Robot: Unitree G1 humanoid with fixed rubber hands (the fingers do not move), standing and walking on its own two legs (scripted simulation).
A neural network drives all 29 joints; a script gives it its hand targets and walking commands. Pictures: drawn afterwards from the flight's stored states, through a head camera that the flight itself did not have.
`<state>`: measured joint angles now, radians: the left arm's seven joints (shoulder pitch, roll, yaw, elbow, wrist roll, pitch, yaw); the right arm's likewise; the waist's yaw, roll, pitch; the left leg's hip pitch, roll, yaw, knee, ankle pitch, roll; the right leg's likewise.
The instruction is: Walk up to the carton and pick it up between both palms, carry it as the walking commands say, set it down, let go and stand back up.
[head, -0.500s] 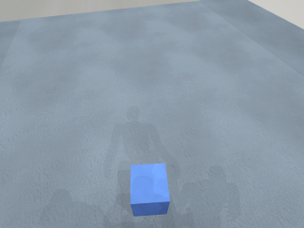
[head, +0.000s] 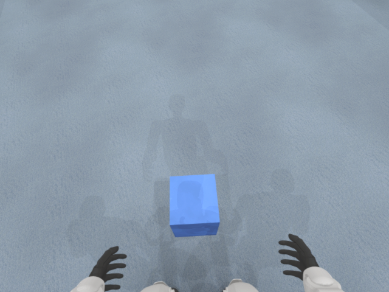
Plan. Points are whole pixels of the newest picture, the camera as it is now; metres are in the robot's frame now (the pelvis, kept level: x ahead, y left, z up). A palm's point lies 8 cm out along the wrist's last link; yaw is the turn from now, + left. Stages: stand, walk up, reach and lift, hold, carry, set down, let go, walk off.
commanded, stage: reach and lift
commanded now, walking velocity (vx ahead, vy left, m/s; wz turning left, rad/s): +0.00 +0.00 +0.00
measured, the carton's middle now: (194, 207) +0.47 +0.04 -0.63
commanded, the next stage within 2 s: none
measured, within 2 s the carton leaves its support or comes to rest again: neither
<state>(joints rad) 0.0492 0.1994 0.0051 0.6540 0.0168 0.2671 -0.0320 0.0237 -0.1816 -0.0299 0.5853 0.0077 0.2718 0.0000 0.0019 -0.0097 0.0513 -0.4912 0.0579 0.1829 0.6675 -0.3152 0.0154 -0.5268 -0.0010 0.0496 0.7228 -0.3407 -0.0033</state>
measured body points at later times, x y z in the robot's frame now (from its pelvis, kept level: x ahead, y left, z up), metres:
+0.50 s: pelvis -0.08 +0.00 -0.06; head +0.11 +0.00 +0.35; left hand +0.28 +0.24 -0.16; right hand +0.31 -0.19 -0.15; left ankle +0.01 +0.11 -0.72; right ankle +0.01 -0.12 -0.72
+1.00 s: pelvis -0.05 +0.00 -0.08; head +0.25 +0.01 +0.25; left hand +0.43 +0.22 -0.21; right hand +0.46 -0.17 -0.21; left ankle +0.01 +0.11 -0.72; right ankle +0.01 -0.12 -0.72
